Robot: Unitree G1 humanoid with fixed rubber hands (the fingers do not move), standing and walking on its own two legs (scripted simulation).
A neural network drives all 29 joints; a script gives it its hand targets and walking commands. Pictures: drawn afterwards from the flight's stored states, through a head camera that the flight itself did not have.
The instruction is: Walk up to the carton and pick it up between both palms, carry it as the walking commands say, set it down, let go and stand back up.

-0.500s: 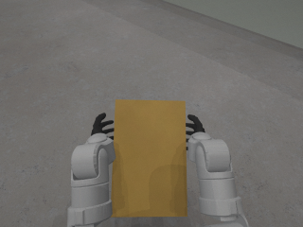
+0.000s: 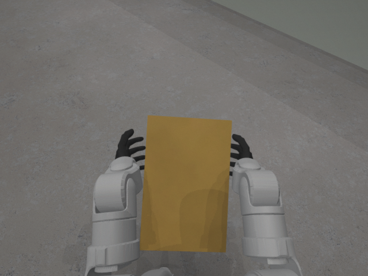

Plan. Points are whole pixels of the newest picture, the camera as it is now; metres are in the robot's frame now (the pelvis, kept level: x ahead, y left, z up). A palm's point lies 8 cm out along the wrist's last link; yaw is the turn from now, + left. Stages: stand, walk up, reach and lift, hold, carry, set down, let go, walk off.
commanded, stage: carry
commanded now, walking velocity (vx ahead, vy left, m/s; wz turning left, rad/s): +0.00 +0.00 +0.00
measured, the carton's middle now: (182, 173) +0.37 +0.04 -0.06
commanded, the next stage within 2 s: none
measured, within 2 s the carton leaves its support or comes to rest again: neither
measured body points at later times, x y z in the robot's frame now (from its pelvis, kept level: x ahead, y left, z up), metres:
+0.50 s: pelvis +0.36 +0.04 +0.02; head +0.38 +0.07 +0.47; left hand +0.66 +0.20 +0.04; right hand +0.67 -0.06 +0.04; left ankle +0.30 +0.15 -0.70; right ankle +0.34 -0.03 -0.70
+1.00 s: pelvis +0.58 +0.09 +0.03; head +0.56 +0.09 +0.48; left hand +0.90 +0.22 +0.08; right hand +0.88 -0.04 +0.06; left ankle +0.49 +0.20 -0.66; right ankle +0.58 +0.04 -0.70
